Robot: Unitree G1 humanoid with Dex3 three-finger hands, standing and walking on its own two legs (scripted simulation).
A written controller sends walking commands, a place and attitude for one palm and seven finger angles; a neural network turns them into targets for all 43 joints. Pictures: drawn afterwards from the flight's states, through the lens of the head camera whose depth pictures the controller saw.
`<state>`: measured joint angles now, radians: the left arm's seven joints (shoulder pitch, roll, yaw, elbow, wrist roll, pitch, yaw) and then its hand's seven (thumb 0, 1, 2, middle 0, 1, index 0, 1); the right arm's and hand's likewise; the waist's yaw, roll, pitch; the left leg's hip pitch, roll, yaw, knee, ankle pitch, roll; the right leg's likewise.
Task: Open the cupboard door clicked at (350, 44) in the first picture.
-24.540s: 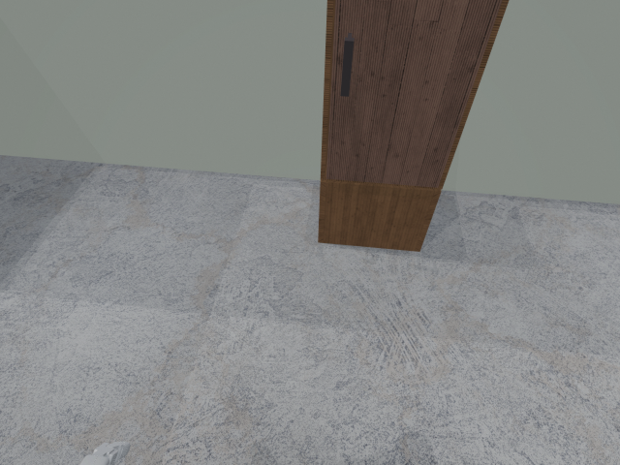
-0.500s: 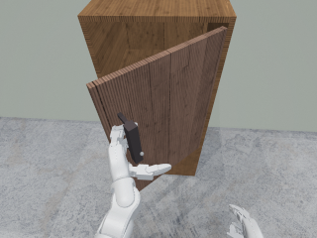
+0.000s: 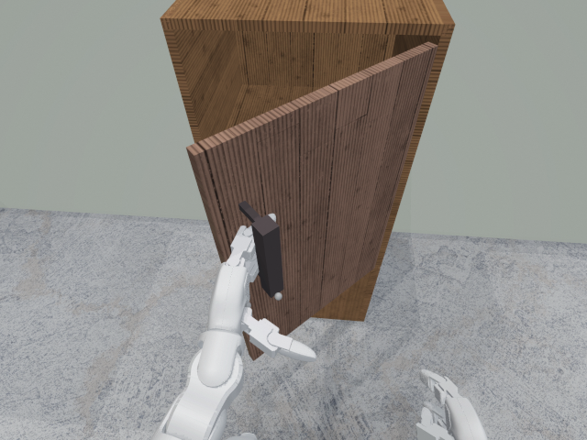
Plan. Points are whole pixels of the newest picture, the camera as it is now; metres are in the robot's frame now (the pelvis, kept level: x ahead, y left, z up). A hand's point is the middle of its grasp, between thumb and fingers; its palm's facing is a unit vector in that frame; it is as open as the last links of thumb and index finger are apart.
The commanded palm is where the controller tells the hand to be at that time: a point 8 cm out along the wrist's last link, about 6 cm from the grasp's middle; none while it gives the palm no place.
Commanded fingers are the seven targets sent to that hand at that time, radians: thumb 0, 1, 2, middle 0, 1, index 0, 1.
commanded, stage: slide the hand sideways off the handle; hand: left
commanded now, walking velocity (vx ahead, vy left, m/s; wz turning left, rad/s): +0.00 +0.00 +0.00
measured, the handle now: (260, 250) +0.35 +0.07 +0.08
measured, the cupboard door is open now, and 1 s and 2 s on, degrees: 44 46 46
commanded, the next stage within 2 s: draw the hand back to the body in 1.06 s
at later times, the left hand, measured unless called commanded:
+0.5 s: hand (259, 323) +0.25 +0.06 +0.08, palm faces -0.11 -0.99 +0.00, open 16.1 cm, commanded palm +0.22 +0.12 +0.08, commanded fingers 0.00 -0.50 0.30 -0.15 -0.30 -0.15 -0.30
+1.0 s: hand (204, 351) +0.21 +0.12 +0.07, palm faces -0.03 -1.00 -0.04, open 16.3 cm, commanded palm +0.19 +0.17 +0.08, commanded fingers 0.00 -0.50 0.30 -0.15 -0.30 -0.15 -0.30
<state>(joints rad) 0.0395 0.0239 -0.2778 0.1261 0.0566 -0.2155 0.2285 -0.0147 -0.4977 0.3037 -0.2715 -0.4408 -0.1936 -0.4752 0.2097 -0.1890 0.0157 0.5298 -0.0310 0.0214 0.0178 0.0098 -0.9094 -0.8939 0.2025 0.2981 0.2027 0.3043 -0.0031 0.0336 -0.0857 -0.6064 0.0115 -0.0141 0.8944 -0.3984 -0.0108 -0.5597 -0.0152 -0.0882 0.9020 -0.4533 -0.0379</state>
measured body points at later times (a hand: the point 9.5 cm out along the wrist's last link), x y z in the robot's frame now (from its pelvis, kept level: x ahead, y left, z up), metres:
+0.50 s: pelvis +0.00 +0.01 +0.00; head +0.02 -0.01 +0.45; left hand +0.25 +0.11 +0.08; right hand +0.17 -0.21 -0.08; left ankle +0.03 +0.13 -0.69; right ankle +0.00 -0.09 -0.69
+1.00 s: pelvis +0.01 +0.00 -0.01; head +0.04 -0.02 +0.44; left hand +0.21 +0.17 +0.08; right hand +0.19 -0.23 -0.08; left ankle +0.03 +0.13 -0.69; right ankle +0.00 -0.10 -0.69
